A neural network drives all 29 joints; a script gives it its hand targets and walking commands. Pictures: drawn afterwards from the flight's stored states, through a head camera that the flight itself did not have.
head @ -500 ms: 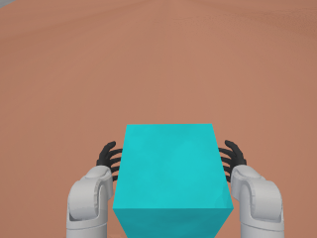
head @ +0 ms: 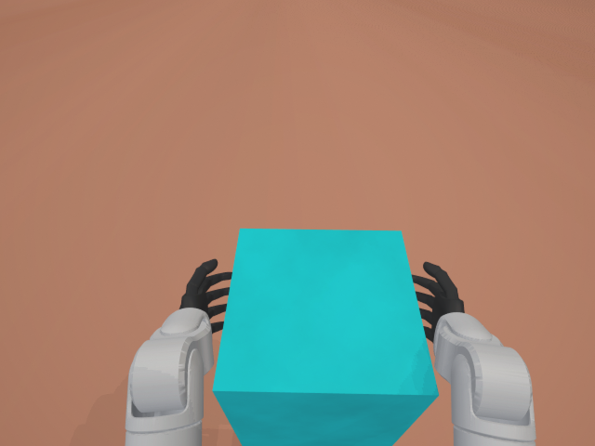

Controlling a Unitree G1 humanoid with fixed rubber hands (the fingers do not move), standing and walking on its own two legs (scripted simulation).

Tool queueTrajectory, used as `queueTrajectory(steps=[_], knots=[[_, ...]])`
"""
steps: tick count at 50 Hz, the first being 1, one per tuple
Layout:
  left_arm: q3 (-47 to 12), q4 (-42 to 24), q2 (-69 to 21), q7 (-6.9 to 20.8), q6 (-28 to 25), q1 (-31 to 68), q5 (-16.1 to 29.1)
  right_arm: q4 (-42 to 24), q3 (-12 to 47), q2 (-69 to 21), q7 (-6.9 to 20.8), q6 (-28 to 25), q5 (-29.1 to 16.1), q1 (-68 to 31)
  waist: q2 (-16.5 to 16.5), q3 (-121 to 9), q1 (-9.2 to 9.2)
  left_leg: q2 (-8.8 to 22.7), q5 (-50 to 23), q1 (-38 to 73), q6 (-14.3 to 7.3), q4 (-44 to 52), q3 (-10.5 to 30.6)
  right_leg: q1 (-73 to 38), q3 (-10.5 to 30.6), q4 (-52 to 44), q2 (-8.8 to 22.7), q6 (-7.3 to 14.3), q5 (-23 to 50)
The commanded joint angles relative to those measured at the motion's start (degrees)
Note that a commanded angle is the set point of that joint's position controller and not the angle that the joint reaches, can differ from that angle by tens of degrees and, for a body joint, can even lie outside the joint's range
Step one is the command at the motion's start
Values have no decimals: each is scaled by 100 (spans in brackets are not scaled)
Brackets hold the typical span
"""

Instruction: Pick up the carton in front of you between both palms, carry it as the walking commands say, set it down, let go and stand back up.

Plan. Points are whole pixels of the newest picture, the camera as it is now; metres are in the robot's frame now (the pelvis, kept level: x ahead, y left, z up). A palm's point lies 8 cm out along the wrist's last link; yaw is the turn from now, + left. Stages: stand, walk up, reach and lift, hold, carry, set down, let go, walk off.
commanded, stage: carry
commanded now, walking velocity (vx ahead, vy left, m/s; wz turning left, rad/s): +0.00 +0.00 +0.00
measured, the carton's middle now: (317, 344) +0.27 +0.00 -0.02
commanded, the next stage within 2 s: hold in 1.56 s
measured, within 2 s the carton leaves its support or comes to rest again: neither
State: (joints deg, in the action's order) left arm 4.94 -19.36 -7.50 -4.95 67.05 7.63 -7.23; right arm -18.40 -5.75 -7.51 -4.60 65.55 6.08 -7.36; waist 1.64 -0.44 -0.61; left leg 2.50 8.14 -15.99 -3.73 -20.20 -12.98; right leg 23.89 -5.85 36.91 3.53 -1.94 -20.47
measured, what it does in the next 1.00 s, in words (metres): steps on the spot: right foot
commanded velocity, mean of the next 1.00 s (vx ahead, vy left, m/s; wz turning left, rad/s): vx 0.00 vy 0.00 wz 0.00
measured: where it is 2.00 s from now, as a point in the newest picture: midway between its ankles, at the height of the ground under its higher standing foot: outside the picture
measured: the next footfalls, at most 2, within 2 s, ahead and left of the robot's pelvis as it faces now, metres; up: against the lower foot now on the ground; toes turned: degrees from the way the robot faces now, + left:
right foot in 0.10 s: +0.14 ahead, -0.13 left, +0.00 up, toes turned +14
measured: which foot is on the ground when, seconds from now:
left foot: down 0.00-1.00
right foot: up 0.00-0.08, down 0.10-1.00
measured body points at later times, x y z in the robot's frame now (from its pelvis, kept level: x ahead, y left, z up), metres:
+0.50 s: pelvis +0.11 -0.03 -0.01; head +0.10 -0.03 +0.44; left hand +0.38 +0.14 +0.07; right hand +0.40 -0.17 +0.07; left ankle +0.03 +0.08 -0.75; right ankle +0.11 -0.13 -0.75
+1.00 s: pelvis +0.08 -0.03 -0.01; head +0.05 -0.03 +0.44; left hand +0.35 +0.14 +0.04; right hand +0.36 -0.17 +0.04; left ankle +0.03 +0.08 -0.75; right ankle +0.11 -0.13 -0.75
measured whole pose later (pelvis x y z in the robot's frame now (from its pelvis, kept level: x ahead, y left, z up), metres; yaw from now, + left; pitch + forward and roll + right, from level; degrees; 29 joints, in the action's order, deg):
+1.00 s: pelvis +0.08 -0.03 -0.01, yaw +2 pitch +2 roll +0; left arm 5.9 -3.2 -7.4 -2.3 55.7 7.1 -10.9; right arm -3.3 -5.9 -7.4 -2.2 55.7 11.2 -7.3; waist -0.3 -7.4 0.1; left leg 4.0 19.5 -10.5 0.4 -28.7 -10.5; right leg 17.4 -11.0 29.5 3.7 1.3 -13.6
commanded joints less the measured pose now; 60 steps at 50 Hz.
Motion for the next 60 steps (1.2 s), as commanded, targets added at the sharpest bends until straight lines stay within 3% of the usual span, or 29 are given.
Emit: queueTrajectory(steps=[1, 3, 4, 5, 6, 7, 11, 14, 25, 33, 40, 49, 60], knots=[[-4297, -647, -5553, 1380, -139, 2275, 2343, -548, 4104, -5537, 1580, -1, -2330, -2095, -1090, -2482, 5, 1253, -3143, 1717, -270, -12, 523, -772, -262, -816, -14, 1, 975], [-4289, -818, -5376, 1401, -67, 2408, 2394, -661, 4108, -5356, 1556, 41, -2309, -2222, -875, -2243, 53, 1038, -1949, 1225, 30, -223, 382, -1373, -336, -1655, 130, -1, 2207], [-4256, -824, -5253, 1418, 3, 2447, 2406, -632, 4094, -5241, 1534, 79, -2262, -2246, -750, -2161, 54, 985, -1291, 849, 181, -343, 416, -1751, -189, -1683, 379, 5, 2448], [-4196, -793, -5079, 1441, 86, 2476, 2409, -549, 4061, -5092, 1505, 127, -2199, -2205, -435, -2132, 23, 888, -492, 440, 307, -547, 389, -2095, 171, -1539, 820, 44, 3256], [-4111, -613, -5009, 1468, 120, 2517, 2344, -658, 4115, -4995, 1478, 228, -2221, -2317, 8, -2070, -29, 631, -109, 490, 449, -360, 546, -1855, 355, -1229, 1037, 212, 3606], [-4003, -371, -4965, 1486, 162, 2420, 2325, -652, 4099, -4882, 1465, 334, -2220, -2459, 308, -1888, 5, 649, -76, 678, 483, -322, 607, -1604, 372, -1200, 991, 261, 3343], [-3764, 195, -4902, 1518, 306, 2144, 2245, -143, 4049, -4823, 1468, 512, -2178, -2469, 276, -1854, 29, 734, -1441, 738, 529, -772, 622, -1615, 185, -892, 817, 286, 4556], [-3772, 219, -5067, 1521, 298, 2421, 2285, -39, 4059, -5002, 1483, 500, -2242, -2690, 140, -2058, 36, 682, -1708, 722, 585, -868, 582, -1798, 130, -709, 786, 321, 5022], [-3968, -166, -5265, 1475, 224, 2713, 2400, -176, 4023, -5246, 1451, 393, -2241, -2669, -198, -2338, 44, 688, -2179, 990, 536, -1021, 601, -1685, 40, -419, 650, 350, 4441], [-4071, 183, -5310, 1568, -66, 2585, 2222, 126, 4133, -5307, 1520, 87, -2048, -2556, -196, -1987, 53, 745, -1530, 803, 470, -847, 658, -1488, 54, -586, 646, 331, 3531], [-3914, 537, -5137, 1571, -614, 2595, 1946, 483, 3978, -5131, 1531, -447, -1783, -2601, -174, -1737, 66, 747, -747, 664, 417, -581, 731, -1381, 111, -885, 650, 334, 2747], [-3289, 1281, -4722, 1541, -1426, 2493, 1332, 1243, 3360, -4734, 1499, -1266, -1164, -2471, -179, -1560, 69, 739, -88, 490, 360, -348, 788, -1261, 155, -1130, 648, 318, 2094], [-2277, 2779, -4868, 1616, -2809, 3135, 569, 2710, 2344, -4888, 1558, -2635, -402, -3086, -153, -1651, 66, 728, 347, 362, 296, -262, 833, -1228, 194, -1249, 643, 314, 1676]])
